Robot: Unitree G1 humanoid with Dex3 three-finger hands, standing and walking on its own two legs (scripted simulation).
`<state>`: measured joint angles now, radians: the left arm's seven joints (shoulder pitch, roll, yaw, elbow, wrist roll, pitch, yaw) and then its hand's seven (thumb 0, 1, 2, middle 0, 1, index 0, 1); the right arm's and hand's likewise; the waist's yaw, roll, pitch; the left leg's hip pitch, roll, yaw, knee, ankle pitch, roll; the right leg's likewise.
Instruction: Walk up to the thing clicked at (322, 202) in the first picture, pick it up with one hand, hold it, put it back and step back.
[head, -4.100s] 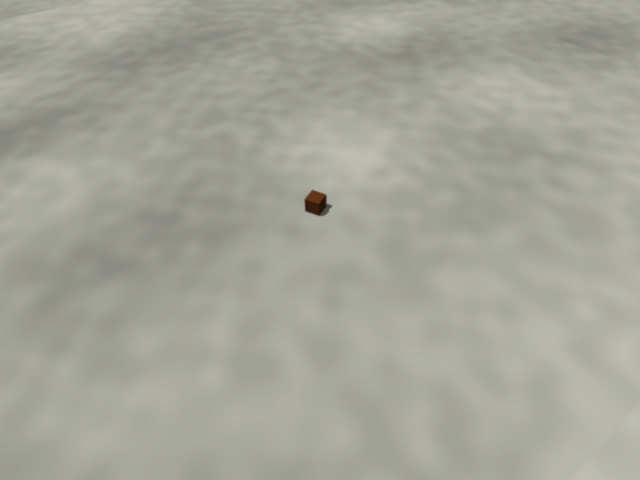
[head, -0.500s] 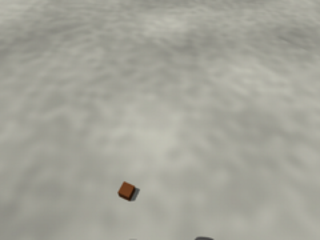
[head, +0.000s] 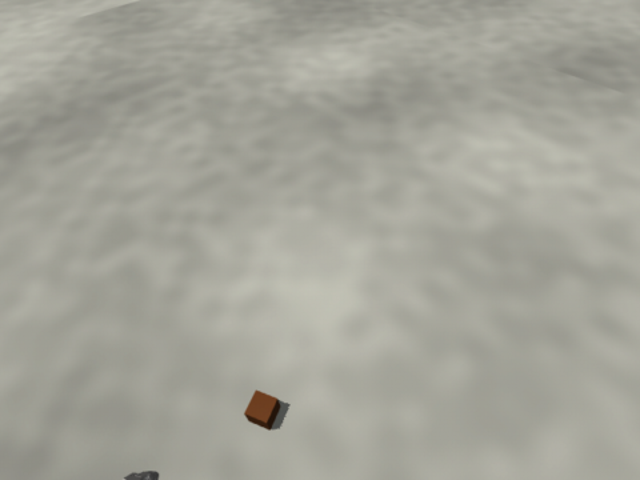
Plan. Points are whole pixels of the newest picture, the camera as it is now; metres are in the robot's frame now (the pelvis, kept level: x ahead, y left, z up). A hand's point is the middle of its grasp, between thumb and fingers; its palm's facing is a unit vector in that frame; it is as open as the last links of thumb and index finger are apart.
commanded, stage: walk up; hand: left
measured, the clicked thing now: (263, 410) +0.44 +0.25 -0.74
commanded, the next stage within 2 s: stand in 0.96 s
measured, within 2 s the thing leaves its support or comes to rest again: neither
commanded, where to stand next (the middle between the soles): +0.05 +0.01 m, yaw +1 degrees
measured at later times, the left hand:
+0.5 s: hand out of the picture +0.09 +0.25 -0.15, palm faces -0.03 -0.95 -0.32, open 7.4 cm
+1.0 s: hand out of the picture +0.11 +0.25 -0.15, palm faces -0.02 -0.95 -0.32, open 7.4 cm
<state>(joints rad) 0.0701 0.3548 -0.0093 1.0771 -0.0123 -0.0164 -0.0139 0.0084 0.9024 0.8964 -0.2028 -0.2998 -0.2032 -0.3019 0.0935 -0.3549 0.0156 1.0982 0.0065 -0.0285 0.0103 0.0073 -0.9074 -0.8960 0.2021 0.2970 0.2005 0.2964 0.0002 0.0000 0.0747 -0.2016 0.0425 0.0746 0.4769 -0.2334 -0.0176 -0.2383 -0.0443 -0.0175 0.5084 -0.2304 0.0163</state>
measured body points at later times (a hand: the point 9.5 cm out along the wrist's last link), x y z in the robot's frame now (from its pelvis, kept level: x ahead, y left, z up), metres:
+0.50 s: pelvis +0.01 +0.00 +0.01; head +0.02 +0.00 +0.46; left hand +0.10 +0.30 -0.13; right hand +0.08 -0.31 -0.12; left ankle +0.02 +0.13 -0.74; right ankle +0.03 -0.13 -0.74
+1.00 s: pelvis +0.02 +0.01 +0.01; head +0.03 +0.01 +0.46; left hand +0.11 +0.30 -0.12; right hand +0.10 -0.30 -0.12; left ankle +0.02 +0.13 -0.74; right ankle +0.03 -0.13 -0.74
